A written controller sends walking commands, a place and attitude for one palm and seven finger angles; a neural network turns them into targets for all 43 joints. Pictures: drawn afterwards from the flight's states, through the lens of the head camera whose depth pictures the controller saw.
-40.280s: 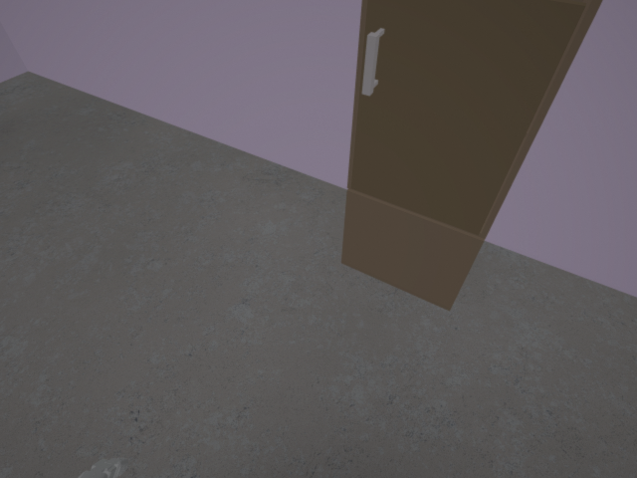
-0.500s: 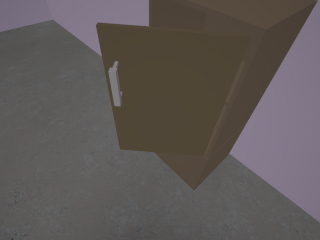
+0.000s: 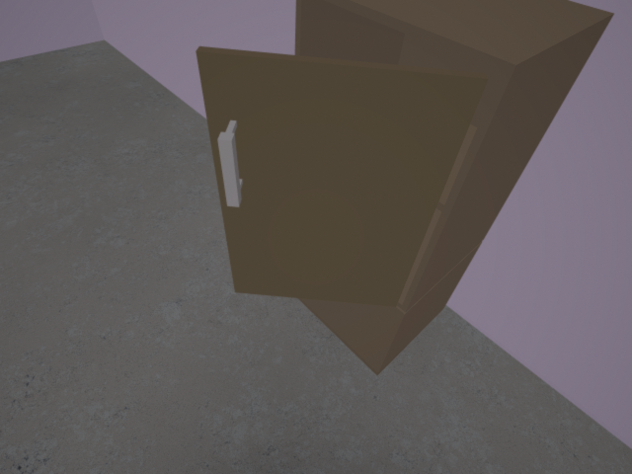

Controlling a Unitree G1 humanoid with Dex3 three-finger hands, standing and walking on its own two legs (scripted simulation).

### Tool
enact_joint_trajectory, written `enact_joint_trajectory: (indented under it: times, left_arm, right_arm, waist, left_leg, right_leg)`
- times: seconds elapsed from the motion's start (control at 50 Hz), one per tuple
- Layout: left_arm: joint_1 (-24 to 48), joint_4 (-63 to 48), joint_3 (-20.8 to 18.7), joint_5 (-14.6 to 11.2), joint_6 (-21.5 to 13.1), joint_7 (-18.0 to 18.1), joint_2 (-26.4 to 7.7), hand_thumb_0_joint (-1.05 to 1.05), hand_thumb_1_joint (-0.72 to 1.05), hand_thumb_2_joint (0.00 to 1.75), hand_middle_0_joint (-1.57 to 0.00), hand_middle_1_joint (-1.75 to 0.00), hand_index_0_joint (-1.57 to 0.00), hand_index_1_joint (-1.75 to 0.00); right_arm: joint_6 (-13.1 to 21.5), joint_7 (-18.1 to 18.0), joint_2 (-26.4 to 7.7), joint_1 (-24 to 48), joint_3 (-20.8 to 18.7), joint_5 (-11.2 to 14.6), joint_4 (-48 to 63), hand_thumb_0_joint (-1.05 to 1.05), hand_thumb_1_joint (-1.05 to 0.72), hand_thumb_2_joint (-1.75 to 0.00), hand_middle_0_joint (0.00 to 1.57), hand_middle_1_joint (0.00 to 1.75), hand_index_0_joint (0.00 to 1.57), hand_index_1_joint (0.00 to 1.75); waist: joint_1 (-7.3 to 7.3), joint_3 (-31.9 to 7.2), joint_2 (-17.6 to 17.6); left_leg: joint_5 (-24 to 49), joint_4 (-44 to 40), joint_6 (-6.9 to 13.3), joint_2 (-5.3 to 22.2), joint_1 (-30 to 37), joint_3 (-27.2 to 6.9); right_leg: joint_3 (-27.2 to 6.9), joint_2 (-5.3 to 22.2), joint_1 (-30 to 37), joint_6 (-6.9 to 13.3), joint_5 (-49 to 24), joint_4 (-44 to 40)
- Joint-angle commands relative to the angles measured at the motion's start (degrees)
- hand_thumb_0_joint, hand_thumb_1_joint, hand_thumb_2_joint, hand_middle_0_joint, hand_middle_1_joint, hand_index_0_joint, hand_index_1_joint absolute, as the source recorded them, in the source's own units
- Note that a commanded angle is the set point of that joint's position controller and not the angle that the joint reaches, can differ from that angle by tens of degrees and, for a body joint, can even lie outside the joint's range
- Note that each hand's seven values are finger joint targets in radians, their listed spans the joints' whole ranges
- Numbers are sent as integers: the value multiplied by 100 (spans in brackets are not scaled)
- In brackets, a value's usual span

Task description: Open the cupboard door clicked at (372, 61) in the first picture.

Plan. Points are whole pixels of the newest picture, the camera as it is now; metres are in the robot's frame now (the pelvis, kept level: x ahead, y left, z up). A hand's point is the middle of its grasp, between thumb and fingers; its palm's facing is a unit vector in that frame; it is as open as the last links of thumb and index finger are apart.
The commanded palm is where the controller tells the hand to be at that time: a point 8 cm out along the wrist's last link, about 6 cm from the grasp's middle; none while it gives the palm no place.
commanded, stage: look again from close up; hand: left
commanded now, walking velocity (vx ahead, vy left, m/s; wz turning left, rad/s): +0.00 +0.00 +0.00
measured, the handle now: (233, 164) +0.56 +0.18 +0.08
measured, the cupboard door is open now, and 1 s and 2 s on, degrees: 43 43 43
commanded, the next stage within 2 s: raise the hand with hooked fingers in 0.56 s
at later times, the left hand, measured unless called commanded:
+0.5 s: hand out of the picture -0.04 +0.15 -0.18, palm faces +0.02 -0.99 -0.16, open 7.4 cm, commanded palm none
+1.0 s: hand (217, 415) +0.19 +0.14 -0.02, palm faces -0.02 -1.00 -0.03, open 8.1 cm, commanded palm +0.13 +0.21 -0.03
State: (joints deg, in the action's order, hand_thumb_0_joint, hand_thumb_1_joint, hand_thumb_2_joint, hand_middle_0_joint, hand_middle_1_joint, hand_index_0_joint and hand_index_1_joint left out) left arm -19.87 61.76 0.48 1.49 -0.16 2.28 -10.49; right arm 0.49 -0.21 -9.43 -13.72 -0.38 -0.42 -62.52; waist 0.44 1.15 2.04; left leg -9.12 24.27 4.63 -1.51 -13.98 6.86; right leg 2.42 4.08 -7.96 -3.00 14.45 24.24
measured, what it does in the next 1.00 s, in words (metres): lowers itself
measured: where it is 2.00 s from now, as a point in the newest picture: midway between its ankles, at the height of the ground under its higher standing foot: outside the picture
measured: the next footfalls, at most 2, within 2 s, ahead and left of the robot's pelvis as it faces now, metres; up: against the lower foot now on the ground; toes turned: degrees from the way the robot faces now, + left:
none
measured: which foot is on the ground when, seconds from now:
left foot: down 0.00-1.00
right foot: down 0.00-1.00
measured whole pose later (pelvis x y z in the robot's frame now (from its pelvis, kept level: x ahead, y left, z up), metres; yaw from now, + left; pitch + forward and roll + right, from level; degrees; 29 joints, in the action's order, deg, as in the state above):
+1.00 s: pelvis -0.02 -0.05 -0.06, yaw +2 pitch +8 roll +0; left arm -20.0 9.3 -8.1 -13.7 -28.8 -16.5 -11.7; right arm 13.9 0.2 -14.7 -9.3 -3.4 1.9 -33.9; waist -1.8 -6.5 0.7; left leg -20.0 53.9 1.4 1.7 -42.1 3.5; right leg 3.4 1.5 -35.8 0.7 28.0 56.0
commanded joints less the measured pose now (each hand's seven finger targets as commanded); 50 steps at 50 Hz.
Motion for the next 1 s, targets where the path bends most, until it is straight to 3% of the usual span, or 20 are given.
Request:
enact_joint_trajectory:
  times: [0.0,0.18,0.58,0.62,0.64,0.66,0.68,0.7,0.72,0.74,0.76,0.78,0.8,0.84,0.86,0.88,0.9,0.94,0.98]
  left_arm:
    - [-461,-142,-86,10,-93,12,-496,0,90,90,-20,-30,-20,-30]
    - [-553,-61,-66,-1,-88,11,-407,0,90,90,-20,-30,-20,-30]
    - [-553,-48,-88,-21,-124,15,-282,0,90,90,-20,-30,-20,-30]
    - [-550,-49,-84,-22,-133,19,-287,0,90,90,-20,-30,-20,-30]
    - [-531,53,-23,66,-166,203,-355,0,90,90,-20,-30,-20,-30]
    - [3430,-8907,-589,-1084,-1352,214,-1603,0,88,89,-20,-32,-20,-32]
    - [1397,-7882,-692,-784,-1134,558,-1393,0,85,88,-20,-33,-20,-33]
    - [-349,-6791,-140,-748,-427,740,-435,0,83,87,-21,-34,-21,-34]
    - [-587,-6580,391,-1016,-313,658,440,0,81,86,-21,-36,-21,-36]
    - [-266,-7058,303,-1202,-606,549,253,0,78,85,-21,-37,-21,-37]
    - [-207,-6881,-36,-1156,-880,492,-169,0,76,84,-21,-39,-21,-39]
    - [-206,-6546,-144,-1152,-1197,343,-107,0,74,83,-21,-40,-21,-40]
    - [-322,-6021,-159,-1142,-1560,100,44,0,71,82,-21,-42,-21,-42]
    - [-1265,-5123,-483,-1305,-2354,-591,163,0,67,80,-22,-45,-22,-45]
    - [-1602,-5049,-647,-1427,-2757,-1024,70,0,64,79,-22,-47,-22,-47]
    - [-1675,-5010,-869,-1507,-3101,-1467,-152,0,62,78,-22,-48,-22,-48]
    - [-1706,-4780,-1293,-1553,-3322,-1912,-592,0,60,77,-22,-50,-22,-50]
    - [-1617,-5587,-1668,-1699,-3218,-2319,-1021,0,55,75,-22,-53,-22,-53]
    - [-1250,-6365,-1993,-1968,-2856,-2303,-1195,0,50,73,-23,-55,-23,-55]
  right_arm:
    - [93,-48,-747,-186,-133,11,204,0,-90,-90,20,30,20,30]
    - [57,-42,-704,-251,-141,6,113,0,-90,-90,20,30,20,30]
    - [77,-61,-490,-470,-121,-3,-21,0,-90,-90,20,30,20,30]
    - [80,-64,-466,-474,-109,3,-26,0,-90,-90,20,30,20,30]
    - [97,-44,-643,-26,-69,-17,389,0,-90,-90,20,30,20,30]
    - [877,-321,-1587,-279,-180,285,2572,0,-90,-90,20,30,20,30]
    - [1466,-456,-1186,128,34,335,2186,0,-90,-90,20,30,20,30]
    - [1649,-407,-887,156,-41,385,2153,0,-90,-90,20,30,20,30]
    - [1701,-424,-903,64,-69,494,2127,0,-90,-90,20,30,20,30]
    - [1799,-450,-1132,270,-112,495,2423,0,-90,-90,20,30,20,30]
    - [1857,-445,-1288,291,-150,384,2497,0,-90,-90,20,30,20,30]
    - [1848,-428,-1300,269,-192,269,2605,0,-90,-90,20,30,20,30]
    - [1834,-358,-1303,314,-263,242,2716,0,-90,-90,20,30,20,30]
    - [1796,-202,-1226,494,-394,125,2965,0,-90,-90,20,30,20,30]
    - [1769,-101,-1212,584,-456,126,3127,0,-90,-90,20,30,20,30]
    - [1738,-10,-1232,660,-507,151,3309,0,-90,-90,20,30,20,30]
    - [1695,72,-1276,655,-569,212,3445,0,-90,-90,20,30,20,30]
    - [1616,60,-1279,902,-566,306,4003,0,-90,-90,20,30,20,30]
    - [1479,-70,-1186,924,-550,342,4258,0,-90,-90,20,30,20,30]
  waist:
    - [-11,271,-189]
    - [-26,383,-219]
    - [-32,303,-180]
    - [-28,338,-150]
    - [47,555,-345]
    - [-868,-2253,-1378]
    - [-136,-2332,-1882]
    - [-188,-1244,-1580]
    - [-251,-432,-936]
    - [-285,33,-813]
    - [-414,-33,-351]
    - [-487,145,465]
    - [-427,170,693]
    - [6,-137,1213]
    - [148,-315,1203]
    - [188,-503,1063]
    - [259,-601,514]
    - [412,-1189,-112]
    - [408,-1612,-276]
  left_leg:
    - [-1014,-933,-219,844,-8,-1089]
    - [-1349,-1044,-249,843,-61,-1119]
    - [-888,-850,-275,787,37,-973]
    - [-709,-768,-279,768,31,-915]
    - [-248,235,-463,773,-196,-696]
    - [-98,-145,-431,229,1732,-741]
    - [-838,-483,-517,570,1532,-1058]
    - [-1688,-760,-724,615,496,-1380]
    - [-1939,-586,-552,522,-7,-1175]
    - [-1970,-233,-454,433,-308,-1184]
    - [-1922,122,-425,337,-537,-1140]
    - [-1858,480,-435,312,-841,-1160]
    - [-1810,832,-476,250,-1084,-1069]
    - [-1631,1544,-557,215,-1911,-847]
    - [-1501,1859,-566,175,-2214,-765]
    - [-1388,2119,-568,145,-2422,-723]
    - [-1173,2311,-578,120,-2436,-698]
    - [-1072,2419,-461,78,-2354,-545]
    - [-941,2512,-392,76,-2252,-497]
  right_leg:
    - [-263,219,-441,379,-81,-408]
    - [-293,197,-634,383,203,-442]
    - [-362,231,-655,435,123,-511]
    - [-383,244,-634,442,48,-551]
    - [-489,332,-806,495,-265,-537]
    - [300,-359,-616,441,-431,281]
    - [318,-404,-894,540,354,879]
    - [400,-424,-1437,468,864,1143]
    - [418,-419,-1525,437,650,1025]
    - [415,-426,-1635,418,741,713]
    - [366,-413,-1831,388,1047,595]
    - [451,-454,-2275,360,1306,757]
    - [461,-472,-2605,364,1513,950]
    - [454,-492,-3192,409,1868,1556]
    - [343,-458,-3280,439,1876,1751]
    - [227,-425,-3259,472,1791,1921]
    - [82,-380,-3135,553,1542,2070]
    - [-22,-360,-2958,530,1281,2258]
    - [-164,-370,-2774,447,1104,2220]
